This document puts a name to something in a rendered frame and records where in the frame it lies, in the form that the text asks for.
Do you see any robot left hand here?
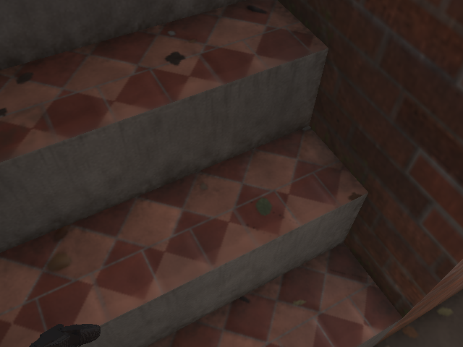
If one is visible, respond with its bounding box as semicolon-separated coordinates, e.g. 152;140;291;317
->
29;324;101;347

